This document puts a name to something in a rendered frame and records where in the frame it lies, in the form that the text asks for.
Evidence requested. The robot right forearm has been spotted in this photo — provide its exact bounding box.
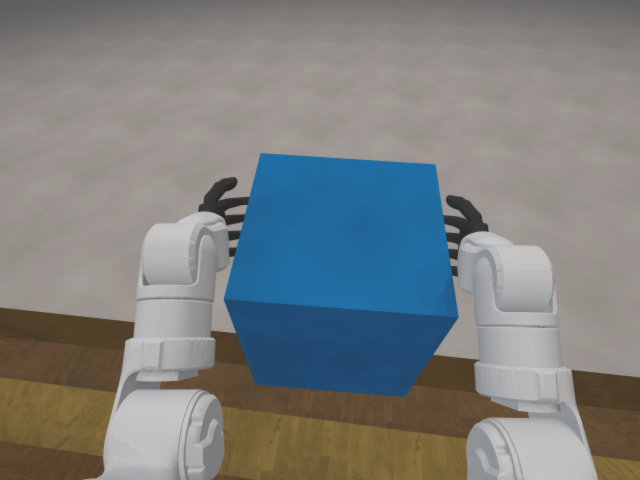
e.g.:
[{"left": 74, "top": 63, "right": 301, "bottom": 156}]
[{"left": 457, "top": 231, "right": 598, "bottom": 480}]

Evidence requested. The right robot upper arm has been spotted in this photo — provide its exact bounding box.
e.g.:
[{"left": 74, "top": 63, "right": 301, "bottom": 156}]
[{"left": 466, "top": 417, "right": 596, "bottom": 480}]

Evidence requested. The carton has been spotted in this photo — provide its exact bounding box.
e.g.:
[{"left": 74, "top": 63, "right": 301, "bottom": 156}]
[{"left": 224, "top": 153, "right": 459, "bottom": 397}]

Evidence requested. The left robot hand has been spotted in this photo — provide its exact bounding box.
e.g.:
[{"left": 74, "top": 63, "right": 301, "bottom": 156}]
[{"left": 198, "top": 177, "right": 249, "bottom": 257}]

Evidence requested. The robot left forearm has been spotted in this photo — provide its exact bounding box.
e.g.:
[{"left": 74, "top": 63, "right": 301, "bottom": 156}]
[{"left": 103, "top": 212, "right": 230, "bottom": 469}]

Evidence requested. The left robot upper arm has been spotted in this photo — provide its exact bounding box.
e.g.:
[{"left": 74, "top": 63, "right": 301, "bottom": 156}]
[{"left": 84, "top": 389, "right": 225, "bottom": 480}]

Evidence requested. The right robot hand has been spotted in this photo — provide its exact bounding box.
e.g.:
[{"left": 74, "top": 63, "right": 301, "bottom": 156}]
[{"left": 443, "top": 195, "right": 489, "bottom": 277}]

